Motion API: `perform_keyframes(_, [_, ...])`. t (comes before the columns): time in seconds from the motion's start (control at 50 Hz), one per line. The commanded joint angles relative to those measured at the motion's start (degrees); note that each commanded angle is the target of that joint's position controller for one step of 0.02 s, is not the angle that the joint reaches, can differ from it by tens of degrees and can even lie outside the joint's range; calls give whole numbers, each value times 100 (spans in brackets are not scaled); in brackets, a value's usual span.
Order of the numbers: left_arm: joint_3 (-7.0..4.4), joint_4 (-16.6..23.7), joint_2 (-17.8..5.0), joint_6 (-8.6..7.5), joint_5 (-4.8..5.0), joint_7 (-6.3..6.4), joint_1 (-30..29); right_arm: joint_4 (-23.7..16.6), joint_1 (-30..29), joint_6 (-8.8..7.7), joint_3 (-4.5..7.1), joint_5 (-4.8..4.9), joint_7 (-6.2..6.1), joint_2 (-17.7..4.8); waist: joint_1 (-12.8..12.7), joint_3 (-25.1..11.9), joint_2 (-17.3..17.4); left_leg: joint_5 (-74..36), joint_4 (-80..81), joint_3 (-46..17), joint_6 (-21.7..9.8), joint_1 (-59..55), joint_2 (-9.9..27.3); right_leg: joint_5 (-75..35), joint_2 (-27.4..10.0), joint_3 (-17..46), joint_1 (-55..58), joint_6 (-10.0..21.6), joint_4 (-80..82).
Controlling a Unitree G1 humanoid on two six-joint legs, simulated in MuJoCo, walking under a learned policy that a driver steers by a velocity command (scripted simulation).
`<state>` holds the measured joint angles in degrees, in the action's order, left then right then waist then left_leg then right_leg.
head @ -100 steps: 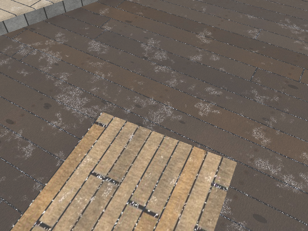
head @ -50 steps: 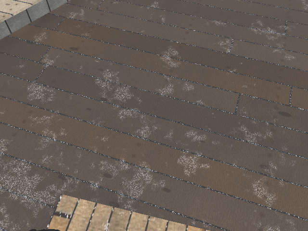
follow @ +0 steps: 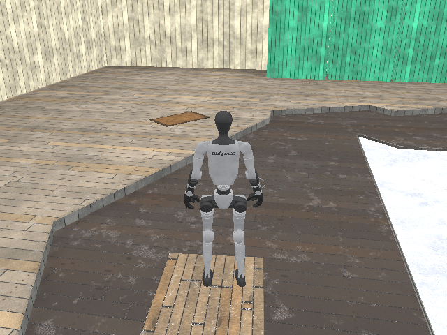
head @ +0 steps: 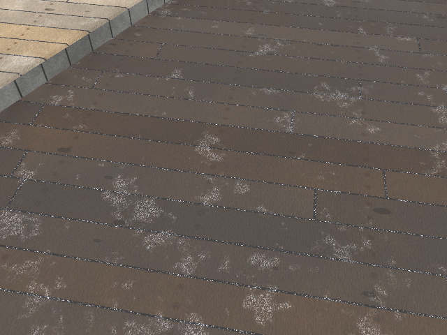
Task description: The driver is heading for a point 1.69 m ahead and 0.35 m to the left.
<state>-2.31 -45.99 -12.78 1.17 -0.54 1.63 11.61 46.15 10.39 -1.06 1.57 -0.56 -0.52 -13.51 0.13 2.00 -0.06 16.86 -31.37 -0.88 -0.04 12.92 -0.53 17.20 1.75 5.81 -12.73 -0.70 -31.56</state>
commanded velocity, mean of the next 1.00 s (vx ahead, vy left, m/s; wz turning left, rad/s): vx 0.00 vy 0.00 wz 0.00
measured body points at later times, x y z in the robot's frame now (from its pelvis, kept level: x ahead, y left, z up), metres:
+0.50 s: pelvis +0.00 +0.01 +0.00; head +0.01 +0.01 +0.45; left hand +0.05 +0.27 -0.14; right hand +0.07 -0.24 -0.14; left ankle +0.00 +0.12 -0.73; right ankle +0.00 -0.13 -0.73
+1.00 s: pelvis +0.00 +0.02 +0.01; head +0.01 +0.02 +0.46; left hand +0.01 +0.26 -0.15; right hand +0.03 -0.23 -0.15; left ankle +0.00 +0.12 -0.73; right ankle +0.00 -0.13 -0.73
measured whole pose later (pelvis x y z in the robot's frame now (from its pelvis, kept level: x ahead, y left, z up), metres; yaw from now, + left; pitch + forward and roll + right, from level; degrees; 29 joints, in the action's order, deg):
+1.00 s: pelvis +0.00 +0.02 +0.01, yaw +1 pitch -1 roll +0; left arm -1.3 -63.5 -11.1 0.2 0.0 2.9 14.3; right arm 61.2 13.7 -0.7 0.8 0.1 -1.7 -11.5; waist 0.3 2.4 -0.1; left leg 14.6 -27.5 -0.9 -1.4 11.4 -1.8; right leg 14.8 0.2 5.8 -10.6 -2.1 -26.7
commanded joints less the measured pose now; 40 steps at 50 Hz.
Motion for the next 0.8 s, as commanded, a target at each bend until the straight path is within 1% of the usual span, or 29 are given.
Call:
perform_keyframes(0.02, [-158, 209, -631, -67, 4, 41, -4, -211, -59, -73, 143, 7, -32, -589, -6, -239, -6, -900, 532, -293, -102, -48, 276, -1192, -287, 262, 54, 133, 489])
perform_keyframes(0.26, [-162, -432, -572, -78, 21, 95, 69, 408, 77, -73, 134, 30, -80, -567, -2, -93, -1, -697, 748, -290, -134, -33, 245, -1094, -232, 151, 149, 66, 641])
perform_keyframes(0.44, [-133, -930, -533, -93, 33, 122, 172, 816, 188, -58, 105, 42, -109, -535, 4, -11, 20, -625, 877, -286, -174, -59, 220, -1015, -198, 62, 144, 33, 745])
perform_keyframes(0.62, [-77, -1305, -476, -110, 41, 136, 303, 1098, 308, -33, 72, 53, -127, -491, 10, 40, 28, -639, 946, -282, -206, -95, 196, -976, -183, -6, 103, 13, 812])
perform_keyframes(0.8, [-18, -1538, -417, -124, 48, 142, 434, 1273, 432, -11, 43, 61, -133, -436, 15, 72, 25, -694, 970, -275, -225, -120, 174, -955, -178, -53, 58, 0, 847])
